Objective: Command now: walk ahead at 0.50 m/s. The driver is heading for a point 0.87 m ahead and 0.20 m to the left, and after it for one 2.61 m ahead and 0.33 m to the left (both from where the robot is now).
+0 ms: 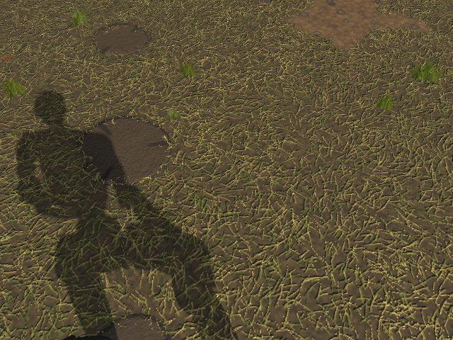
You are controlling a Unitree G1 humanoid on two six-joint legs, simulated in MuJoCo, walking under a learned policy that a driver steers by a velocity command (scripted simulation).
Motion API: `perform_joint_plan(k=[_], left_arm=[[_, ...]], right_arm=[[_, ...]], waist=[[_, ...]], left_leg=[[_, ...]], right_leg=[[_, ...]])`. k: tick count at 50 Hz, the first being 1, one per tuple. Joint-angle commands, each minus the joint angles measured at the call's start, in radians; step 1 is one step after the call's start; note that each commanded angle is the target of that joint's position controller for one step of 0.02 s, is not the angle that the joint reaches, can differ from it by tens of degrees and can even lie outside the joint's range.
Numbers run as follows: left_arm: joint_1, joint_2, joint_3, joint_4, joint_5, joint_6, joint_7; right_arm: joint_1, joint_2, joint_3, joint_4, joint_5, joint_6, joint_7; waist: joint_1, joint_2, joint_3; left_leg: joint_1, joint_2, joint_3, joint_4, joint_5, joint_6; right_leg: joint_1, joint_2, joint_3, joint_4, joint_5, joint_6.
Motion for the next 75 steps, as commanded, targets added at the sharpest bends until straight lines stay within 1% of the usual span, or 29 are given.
perform_joint_plan(k=[1, 4, 5, 6, 7, 8, 10, 13, 19, 24, 28, 29, 30, 31, 32, 35, 38, 41, 44, 45, 47, 53, 57, 58, 59, 60, 63, 67, 75], left_arm=[[-0.09, 0.102, 0.024, -0.088, -0.003, -0.025, -0.014], [0.228, 0.197, 0.075, 0.007, 0.004, -0.025, -0.001], [0.371, 0.289, 0.097, 0.031, 0.022, -0.02, 0.008], [0.406, 0.277, 0.092, 0.047, 0.009, -0.015, 0.003], [0.363, 0.2, 0.068, 0.042, -0.002, -0.017, 0.004], [0.278, 0.174, 0.059, 0.026, -0.002, -0.017, 0.007], [0.172, 0.122, 0.044, 0.009, 0.016, -0.022, 0.004], [0.159, 0.118, 0.043, 0.026, 0.018, -0.035, 0.002], [0.216, 0.157, 0.048, 0.073, 0.015, -0.024, 0.03], [0.296, 0.166, 0.044, 0.128, 0.009, 0.004, 0.043], [0.236, 0.174, 0.048, 0.134, 0.003, 0.027, 0.052], [0.275, 0.149, 0.039, 0.13, 0.018, 0.025, 0.051], [0.419, 0.054, 0.008, 0.146, 0.034, 0.015, 0.043], [0.458, 0.045, 0.0, 0.181, 0.019, 0.018, 0.036], [0.407, 0.134, 0.023, 0.173, 0.0, 0.027, 0.032], [0.272, 0.126, 0.036, 0.149, 0.002, 0.084, 0.065], [0.309, 0.073, 0.027, 0.173, 0.017, 0.107, 0.083], [0.301, 0.067, 0.027, 0.189, 0.023, 0.106, 0.078], [0.255, 0.096, 0.03, 0.174, 0.048, 0.102, 0.073], [0.227, 0.167, 0.046, 0.166, 0.036, 0.099, 0.081], [0.199, 0.158, 0.053, 0.172, 0.025, 0.083, 0.087], [0.194, 0.176, 0.08, 0.144, 0.013, 0.058, 0.119], [0.13, 0.19, 0.092, 0.11, -0.005, 0.067, 0.129], [0.173, 0.176, 0.094, 0.114, 0.004, 0.072, 0.123], [0.134, 0.13, 0.081, 0.069, 0.022, 0.072, 0.121], [0.063, 0.111, 0.071, 0.043, 0.03, 0.07, 0.116], [0.102, 0.131, 0.077, 0.063, 0.011, 0.066, 0.106], [0.049, 0.111, 0.074, 0.042, 0.005, 0.043, 0.088], [0.108, 0.117, 0.077, 0.049, -0.012, -0.019, 0.044]], right_arm=[[0.023, -0.18, -0.046, -0.018, 0.006, 0.008, -0.012], [-0.013, -0.162, -0.036, -0.033, -0.003, 0.023, -0.018], [0.064, -0.086, -0.008, -0.062, -0.018, 0.011, -0.013], [0.119, -0.022, 0.012, -0.048, -0.014, -0.012, -0.007], [0.025, -0.128, -0.015, -0.06, 0.016, -0.03, 0.001], [-0.053, -0.154, -0.022, -0.087, 0.031, -0.042, 0.003], [-0.096, -0.14, -0.029, -0.092, 0.008, -0.037, -0.005], [-0.053, -0.084, -0.023, -0.081, 0.001, -0.006, -0.008], [-0.23, -0.054, -0.015, -0.14, -0.015, -0.008, -0.005], [-0.338, -0.046, -0.007, -0.17, -0.012, -0.019, 0.019], [-0.186, -0.118, -0.034, -0.123, -0.03, -0.029, 0.024], [-0.115, -0.18, -0.049, -0.106, -0.043, -0.032, 0.017], [-0.073, -0.209, -0.046, -0.102, -0.065, -0.022, 0.01], [-0.05, -0.114, -0.022, -0.09, -0.045, -0.007, 0.011], [-0.087, -0.095, -0.011, -0.093, -0.023, 0.003, 0.019], [-0.293, -0.079, -0.003, -0.117, -0.03, 0.016, 0.013], [-0.34, -0.083, -0.007, -0.106, -0.047, 0.027, 0.005], [-0.34, -0.083, -0.006, -0.083, -0.029, 0.034, -0.005], [-0.289, -0.054, 0.006, -0.044, -0.021, 0.044, -0.008], [-0.27, -0.073, -0.002, -0.048, -0.022, 0.049, -0.009], [-0.313, -0.09, -0.012, -0.072, -0.018, 0.056, -0.022], [-0.264, -0.064, -0.034, -0.102, -0.014, 0.078, -0.015], [-0.231, -0.064, -0.048, -0.117, -0.005, 0.089, 0.005], [-0.228, -0.123, -0.068, -0.126, -0.006, 0.089, 0.001], [-0.187, -0.224, -0.094, -0.128, -0.013, 0.088, -0.002], [-0.089, -0.197, -0.079, -0.116, -0.029, 0.071, 0.005], [-0.201, -0.175, -0.07, -0.159, -0.004, 0.038, -0.007], [-0.191, -0.15, -0.064, -0.162, 0.008, 0.059, -0.034], [-0.239, -0.157, -0.068, -0.202, 0.012, 0.068, -0.037]], waist=[[0.031, 0.118, 0.043], [0.19, 0.107, -0.166], [0.191, -0.058, -0.324], [0.174, -0.222, -0.409], [0.195, -0.132, -0.292], [0.172, -0.089, -0.16], [0.113, -0.021, -0.049], [0.065, -0.039, -0.037], [0.097, -0.007, 0.027], [0.138, -0.023, -0.004], [0.035, -0.021, -0.086], [0.025, 0.058, -0.176], [0.076, 0.228, -0.321], [0.056, 0.287, -0.429], [0.05, 0.203, -0.372], [0.106, 0.131, -0.12], [0.134, 0.192, -0.108], [0.138, 0.173, -0.128], [0.125, 0.117, -0.039], [0.085, 0.039, 0.016], [0.091, -0.062, 0.046], [0.095, -0.137, -0.022], [0.071, -0.078, -0.039], [0.089, 0.07, -0.051], [0.078, 0.324, -0.058], [0.014, 0.314, -0.133], [0.078, 0.083, -0.138], [0.065, 0.166, -0.116], [0.129, 0.175, -0.061]], left_leg=[[0.049, 0.326, -0.131, 0.028, 0.453, 0.136], [-0.064, 0.233, -0.055, 0.408, 0.715, 0.075], [-0.407, 0.125, -0.009, 0.775, 0.377, 0.016], [-0.668, -0.011, -0.106, 1.003, -0.308, -0.015], [-0.78, 0.049, -0.182, 1.097, -0.3, 0.003], [-0.815, 0.104, -0.146, 1.079, -0.2, 0.016], [-0.727, 0.18, -0.123, 0.976, -0.048, 0.007], [-0.637, 0.208, -0.115, 0.904, 0.019, -0.018], [-0.668, 0.182, -0.07, 0.542, 0.307, -0.057], [-0.563, 0.11, -0.049, 0.343, 0.418, -0.037], [-0.367, 0.073, -0.048, 0.223, 0.406, 0.028], [-0.178, 0.154, -0.106, 0.251, 0.792, 0.062], [0.165, 0.376, -0.342, 0.334, 1.119, 0.221], [0.213, 0.465, -0.474, 0.308, 1.142, 0.317], [0.105, 0.427, -0.439, 0.263, 0.908, 0.29], [-0.269, 0.324, -0.313, 0.103, 0.349, 0.19], [-0.423, 0.257, -0.222, 0.044, 0.189, 0.167], [-0.444, 0.24, -0.195, 0.041, -0.006, 0.146], [-0.51, 0.175, -0.18, 0.057, -0.272, 0.039], [-0.497, 0.124, -0.146, 0.085, -0.245, 0.009], [-0.406, 0.07, -0.088, 0.203, -0.092, -0.008], [-0.519, 0.043, -0.035, 0.519, -0.014, 0.019], [-0.414, 0.059, -0.026, 0.407, 0.032, 0.047], [-0.325, 0.11, -0.157, 0.285, 0.261, 0.085], [-0.195, 0.276, -0.492, 0.176, 0.444, 0.221], [-0.074, 0.37, -0.644, 0.138, 0.562, 0.314], [-0.105, 0.32, -0.476, 0.182, 0.566, 0.243], [-0.175, 0.215, -0.461, 0.05, -0.1, 0.205], [-0.413, 0.143, -0.495, 0.073, -0.261, 0.149]], right_leg=[[-0.019, 0.013, -0.004, -0.044, -0.077, -0.037], [0.469, 0.052, -0.038, -0.055, -0.076, -0.111], [0.862, -0.19, 0.301, -0.033, -0.118, -0.231], [1.018, -0.313, 0.676, -0.185, -0.301, -0.322], [0.938, -0.28, 0.627, -0.234, -0.418, -0.276], [0.792, -0.252, 0.492, -0.263, -0.379, -0.241], [0.55, -0.182, 0.324, -0.328, -0.214, -0.214], [0.431, -0.143, 0.211, -0.399, -0.094, -0.224], [0.422, -0.08, 0.034, -0.41, 0.189, -0.189], [0.524, -0.094, 0.005, -0.312, 0.308, -0.156], [0.596, -0.086, 0.03, -0.081, 0.378, -0.099], [0.526, -0.019, -0.004, 0.081, 0.252, -0.056], [0.256, 0.076, -0.022, 0.364, -0.21, 0.008], [0.183, 0.119, 0.045, 0.541, -0.726, 0.045], [0.153, 0.08, 0.1, 0.601, -0.76, 0.046], [0.157, 0.0, 0.06, 0.477, -0.609, 0.063], [0.33, 0.018, 0.013, 0.279, -0.492, 0.071], [0.441, 0.03, -0.013, 0.091, -0.29, 0.048], [0.481, -0.008, 0.03, -0.098, -0.225, -0.004], [0.393, -0.034, 0.046, -0.121, -0.356, -0.029], [0.258, -0.027, 0.053, -0.185, -0.519, -0.034], [0.4, -0.224, 0.163, -0.152, -0.116, -0.123], [0.367, -0.219, 0.076, -0.023, 0.017, -0.08], [0.297, -0.129, -0.03, 0.129, -0.111, -0.012], [0.069, 0.063, -0.138, 0.366, -0.39, 0.09], [-0.043, 0.105, 0.011, 0.588, -0.73, 0.093], [-0.077, 0.045, 0.093, 0.671, -0.586, 0.067], [0.024, 0.06, 0.06, 0.348, -0.437, 0.065], [0.426, 0.107, 0.014, -0.13, -0.25, 0.025]])
Keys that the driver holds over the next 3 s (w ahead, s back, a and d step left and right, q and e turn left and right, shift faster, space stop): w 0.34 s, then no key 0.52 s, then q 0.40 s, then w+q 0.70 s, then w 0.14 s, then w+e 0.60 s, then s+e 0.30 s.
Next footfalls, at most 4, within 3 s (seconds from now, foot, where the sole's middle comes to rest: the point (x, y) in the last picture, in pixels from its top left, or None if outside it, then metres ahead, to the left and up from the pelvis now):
0.08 right None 0.23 -0.13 -0.78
0.58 left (189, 336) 0.50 0.09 -0.78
0.88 right None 0.43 -0.16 -0.78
1.54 right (262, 311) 0.55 -0.13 -0.78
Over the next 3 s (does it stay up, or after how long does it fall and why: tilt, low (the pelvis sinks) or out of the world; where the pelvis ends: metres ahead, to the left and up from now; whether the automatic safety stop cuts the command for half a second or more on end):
stays up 1.07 0.43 -0.02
